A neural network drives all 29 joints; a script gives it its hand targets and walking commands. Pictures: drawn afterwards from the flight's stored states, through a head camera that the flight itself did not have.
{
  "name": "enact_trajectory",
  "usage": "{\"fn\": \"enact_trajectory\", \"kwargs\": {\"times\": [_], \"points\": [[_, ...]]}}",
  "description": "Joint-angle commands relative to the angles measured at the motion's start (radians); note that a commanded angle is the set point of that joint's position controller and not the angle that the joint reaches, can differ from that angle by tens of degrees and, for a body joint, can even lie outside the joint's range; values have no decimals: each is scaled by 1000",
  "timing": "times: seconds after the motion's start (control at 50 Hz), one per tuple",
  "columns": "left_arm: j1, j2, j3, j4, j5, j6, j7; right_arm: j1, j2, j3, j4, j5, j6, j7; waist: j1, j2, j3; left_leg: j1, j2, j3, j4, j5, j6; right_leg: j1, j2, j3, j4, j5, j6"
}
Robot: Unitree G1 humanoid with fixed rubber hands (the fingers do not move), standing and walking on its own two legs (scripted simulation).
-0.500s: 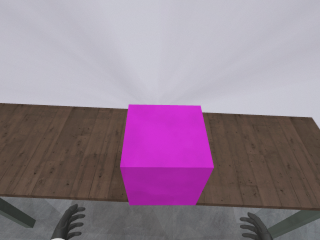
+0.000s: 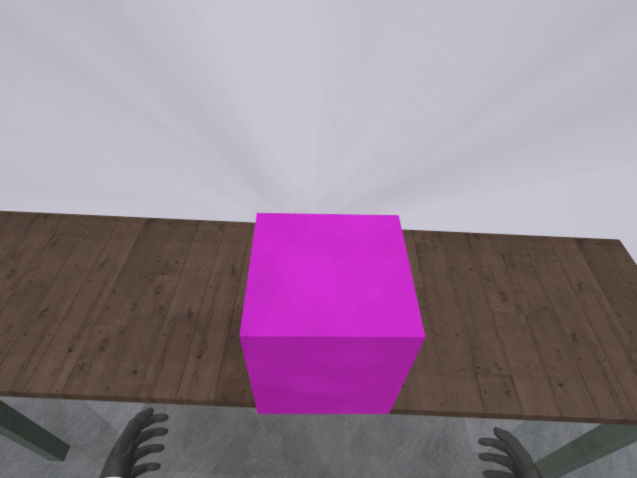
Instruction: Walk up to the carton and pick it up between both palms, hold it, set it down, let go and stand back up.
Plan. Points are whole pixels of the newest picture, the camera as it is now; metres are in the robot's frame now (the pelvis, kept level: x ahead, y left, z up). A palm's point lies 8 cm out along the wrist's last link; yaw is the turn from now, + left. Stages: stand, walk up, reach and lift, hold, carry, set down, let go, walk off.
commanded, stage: stand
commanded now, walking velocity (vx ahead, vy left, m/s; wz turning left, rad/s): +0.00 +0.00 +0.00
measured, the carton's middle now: (325, 317) +0.35 +0.00 -0.04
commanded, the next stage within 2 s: none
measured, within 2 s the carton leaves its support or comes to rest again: neither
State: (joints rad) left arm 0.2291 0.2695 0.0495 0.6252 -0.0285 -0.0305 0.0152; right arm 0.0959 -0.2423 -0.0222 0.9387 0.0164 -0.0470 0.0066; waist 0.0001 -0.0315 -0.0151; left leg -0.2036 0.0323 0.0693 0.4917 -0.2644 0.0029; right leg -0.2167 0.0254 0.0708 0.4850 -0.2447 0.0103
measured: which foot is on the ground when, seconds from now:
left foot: down 0.00-1.00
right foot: down 0.00-1.00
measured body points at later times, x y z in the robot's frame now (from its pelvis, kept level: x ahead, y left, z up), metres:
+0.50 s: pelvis -0.01 +0.00 +0.00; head -0.02 +0.01 +0.45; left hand +0.14 +0.27 -0.09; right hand +0.13 -0.26 -0.11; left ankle +0.00 +0.12 -0.74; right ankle +0.01 -0.12 -0.74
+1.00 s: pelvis -0.01 +0.00 +0.00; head -0.02 +0.01 +0.45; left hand +0.12 +0.27 -0.10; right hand +0.11 -0.26 -0.12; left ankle +0.00 +0.12 -0.74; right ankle +0.01 -0.12 -0.74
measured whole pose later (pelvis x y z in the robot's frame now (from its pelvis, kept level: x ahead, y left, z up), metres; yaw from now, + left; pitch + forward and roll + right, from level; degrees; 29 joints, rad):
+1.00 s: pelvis -0.01 +0.00 +0.00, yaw +0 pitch -2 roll +0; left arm 0.24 0.28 0.05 0.72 -0.03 -0.03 0.02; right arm 0.10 -0.24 -0.02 1.03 0.02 -0.04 0.01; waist 0.00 -0.03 0.00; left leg -0.20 0.03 0.07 0.49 -0.25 0.00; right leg -0.22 0.03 0.07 0.48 -0.23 0.01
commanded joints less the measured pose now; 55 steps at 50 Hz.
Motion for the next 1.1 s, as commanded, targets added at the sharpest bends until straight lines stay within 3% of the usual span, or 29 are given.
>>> {"fn": "enact_trajectory", "kwargs": {"times": [0.0, 0.04, 0.1, 0.14, 0.18, 0.2, 0.24, 0.26, 0.28, 0.3, 0.32, 0.34, 0.38, 0.44, 0.48, 0.56, 0.6, 0.62, 0.66, 0.72, 0.74, 0.78, 0.82, 0.94, 0.96, 1.0, 1.04, 1.06, 1.08], "points": [[-41, 239, 34, 28, 64, -36, -3, -2, -277, -53, -82, -46, -6, -4, -26, 33, -4, 5, 89, -127, -108, 130, 50, 7, -122, 88, -82, 197, -56], [-10, 222, 38, 21, 63, -38, -6, -38, -264, -51, -97, -52, -14, -9, -19, 75, -61, 14, 83, -119, -98, 129, 51, 39, -114, 74, -80, 183, -50], [-38, 257, 48, 30, 67, -33, -5, -43, -261, -57, -85, -49, -11, -4, -16, -13, -75, 54, 86, -107, -89, 152, 43, 25, -118, 71, -82, 191, -52], [-43, 222, 35, 21, 65, -38, -6, -35, -289, -60, -74, -51, -11, -4, -3, 41, -82, 42, 90, -120, -93, 154, 51, 35, -113, 69, -70, 209, -53], [-10, 232, 40, 27, 54, -38, -8, -41, -288, -58, -80, -53, -10, -1, 7, 32, -74, 54, 94, -121, -83, 177, 55, 30, -118, 73, -75, 201, -54], [-19, 232, 40, 44, 58, -37, -5, -47, -276, -59, -78, -51, -7, -7, -15, 52, -45, 51, 84, -106, -87, 166, 48, 13, -118, 82, -88, 204, -52], [-33, 265, 49, 41, 68, -36, -3, -35, -283, -59, -71, -47, -7, -3, -9, -3, -65, 57, 92, -108, -80, 163, 55, 34, -116, 70, -83, 231, -49], [-28, 260, 46, 49, 64, -36, -6, -26, -279, -63, -78, -42, -8, -7, -31, 37, -90, 80, 89, -110, -84, 191, 49, 33, -116, 67, -82, 240, -53], [-46, 256, 41, 39, 64, -37, -9, -20, -282, -56, -67, -39, -12, -8, -21, 26, -68, 78, 95, -114, -96, 199, 45, 25, -112, 70, -79, 224, -54], [-21, 234, 39, 46, 53, -36, -6, -26, -300, -60, -70, -51, -13, -5, -6, 70, -44, 42, 93, -108, -107, 206, 53, 41, -121, 71, -77, 235, -47], [-21, 239, 40, 50, 60, -38, -5, 2, -282, -54, -61, -46, -11, -4, -16, 47, -51, 50, 90, -127, -107, 177, 49, 41, -121, 75, -72, 214, -52], [-22, 230, 40, 55, 56, -33, -4, -30, -284, -55, -66, -54, -10, -9, -9, 92, -22, 32, 91, -110, -112, 170, 56, 18, -115, 72, -80, 199, -49], [-29, 236, 41, 67, 58, -34, -9, -31, -264, -47, -65, -47, -11, -7, -18, 15, -14, 7, 100, -128, -117, 132, 54, 27, -117, 64, -79, 189, -54], [-31, 241, 42, 63, 58, -29, -10, -22, -299, -60, -53, -42, -8, -2, -11, 64, -46, 28, 97, -136, -137, 75, 48, 30, -113, 72, -79, 112, -52], [-19, 231, 39, 71, 60, -38, -10, -29, -303, -57, -48, -48, -15, -1, -8, 30, -19, 7, 100, -140, -132, 79, 50, 34, -118, 71, -95, 151, -56], [-28, 249, 42, 83, 59, -30, -3, -26, -289, -53, -31, -44, -8, -3, -24, 49, -16, 27, 89, -124, -131, 101, 50, 27, -122, 90, -99, 128, -59], [-6, 238, 41, 86, 55, -29, -8, -57, -289, -59, -26, -53, -13, -6, 6, 36, -9, 21, 98, -136, -137, 39, 54, -3, -118, 96, -117, 71, -58], [-29, 264, 44, 95, 66, -32, -7, -37, -284, -55, -13, -47, -8, -2, -7, 86, 15, 19, 98, -129, -134, 45, 49, -11, -125, 98, -127, 74, -57], [-32, 282, 53, 97, 63, -28, -8, -24, -282, -52, -5, -39, -4, 0, -20, 9, 7, 29, 99, -137, -145, 29, 51, -5, -119, 87, -108, 88, -58], [-23, 253, 36, 106, 55, -35, -10, -39, -291, -58, -7, -38, -8, -2, -14, 43, 47, -5, 106, -137, -149, 54, 47, -15, -122, 98, -121, 84, -58], [-16, 233, 39, 116, 54, -30, -10, -55, -299, -57, -3, -47, -8, -4, -8, 121, 3, 2, 103, -135, -161, 12, 51, 14, -123, 92, -113, 93, -48], [-42, 236, 37, 108, 60, -35, -5, -53, -283, -56, -3, -39, -12, -2, -16, 31, 15, -1, 112, -145, -151, 52, 55, 11, -125, 94, -108, 111, -61], [-53, 258, 39, 113, 55, -33, -6, -56, -281, -56, 4, -38, -8, 2, -22, 15, -3, 19, 107, -156, -142, 50, 59, 17, -127, 95, -116, 107, -61], [-40, 249, 32, 129, 53, -34, -4, -60, -278, -55, 7, -46, -10, -1, -18, 58, -2, 33, 92, -120, -133, 121, 51, 24, -130, 86, -124, 140, -56], [-45, 266, 39, 126, 61, -39, -5, -34, -273, -50, 21, -40, -9, 3, -9, 10, -4, 35, 95, -124, -132, 127, 52, 22, -126, 85, -121, 133, -58], [-30, 236, 33, 130, 44, -37, -6, -55, -302, -56, 22, -43, -8, 0, -5, 6, -22, 55, 103, -123, -114, 139, 52, 18, -132, 104, -139, 157, -58], [-46, 269, 47, 138, 58, -34, -7, -44, -284, -57, 31, -40, -1, -2, -25, 54, 47, 33, 93, -106, -125, 107, 48, -15, -132, 94, -137, 167, -55], [-68, 252, 34, 126, 53, -35, -6, -66, -287, -54, 14, -41, -2, -3, -28, 6, -14, 64, 106, -127, -134, 115, 49, 13, -122, 83, -128, 160, -54], [-60, 237, 35, 132, 55, -35, -5, -47, -280, -54, 23, -32, 0, -3, -32, 19, -48, 62, 107, -127, -127, 113, 50, 31, -127, 79, -128, 164, -56]]}}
